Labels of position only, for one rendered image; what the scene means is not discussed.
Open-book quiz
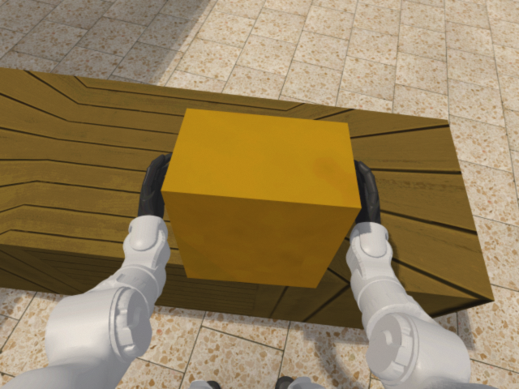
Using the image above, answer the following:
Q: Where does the right robot forearm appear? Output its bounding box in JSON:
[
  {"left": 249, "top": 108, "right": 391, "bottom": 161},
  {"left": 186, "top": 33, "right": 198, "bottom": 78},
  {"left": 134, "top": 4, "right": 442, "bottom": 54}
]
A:
[{"left": 346, "top": 222, "right": 471, "bottom": 383}]

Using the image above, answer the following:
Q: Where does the left robot hand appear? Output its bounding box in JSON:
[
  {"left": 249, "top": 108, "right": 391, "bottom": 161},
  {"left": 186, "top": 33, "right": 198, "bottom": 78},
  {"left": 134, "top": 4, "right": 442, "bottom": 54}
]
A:
[{"left": 137, "top": 153, "right": 173, "bottom": 219}]

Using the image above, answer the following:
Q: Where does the carton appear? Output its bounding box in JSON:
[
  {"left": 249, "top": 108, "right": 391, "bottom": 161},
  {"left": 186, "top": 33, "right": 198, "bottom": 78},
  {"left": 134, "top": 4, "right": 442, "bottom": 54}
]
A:
[{"left": 161, "top": 109, "right": 362, "bottom": 289}]

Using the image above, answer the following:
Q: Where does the right robot shin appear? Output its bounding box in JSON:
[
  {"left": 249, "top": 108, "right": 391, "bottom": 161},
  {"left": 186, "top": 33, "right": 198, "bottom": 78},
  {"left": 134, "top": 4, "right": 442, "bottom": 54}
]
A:
[{"left": 289, "top": 377, "right": 311, "bottom": 388}]

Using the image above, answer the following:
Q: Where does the right robot hand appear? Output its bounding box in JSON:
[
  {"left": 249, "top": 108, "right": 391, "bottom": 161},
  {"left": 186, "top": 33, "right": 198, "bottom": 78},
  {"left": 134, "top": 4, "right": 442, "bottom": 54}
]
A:
[{"left": 354, "top": 160, "right": 380, "bottom": 224}]

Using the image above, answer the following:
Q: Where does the pedestal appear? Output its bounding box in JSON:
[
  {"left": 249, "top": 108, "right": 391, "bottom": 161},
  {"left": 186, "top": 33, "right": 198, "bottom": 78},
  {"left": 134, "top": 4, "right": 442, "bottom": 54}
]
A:
[{"left": 0, "top": 67, "right": 495, "bottom": 329}]

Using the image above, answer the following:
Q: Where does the left robot upper arm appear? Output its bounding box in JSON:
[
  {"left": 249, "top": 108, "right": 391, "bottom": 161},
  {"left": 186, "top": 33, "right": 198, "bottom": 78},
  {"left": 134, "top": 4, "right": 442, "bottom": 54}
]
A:
[{"left": 0, "top": 286, "right": 152, "bottom": 389}]

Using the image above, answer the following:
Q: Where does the right robot upper arm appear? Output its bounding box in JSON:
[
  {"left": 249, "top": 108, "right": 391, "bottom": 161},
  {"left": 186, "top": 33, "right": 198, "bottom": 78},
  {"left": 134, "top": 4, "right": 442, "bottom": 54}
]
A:
[{"left": 366, "top": 312, "right": 499, "bottom": 389}]

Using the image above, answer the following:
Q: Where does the left robot forearm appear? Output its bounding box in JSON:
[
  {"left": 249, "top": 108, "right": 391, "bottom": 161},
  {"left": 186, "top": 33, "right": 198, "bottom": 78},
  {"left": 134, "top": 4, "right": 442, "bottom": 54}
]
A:
[{"left": 45, "top": 216, "right": 170, "bottom": 360}]

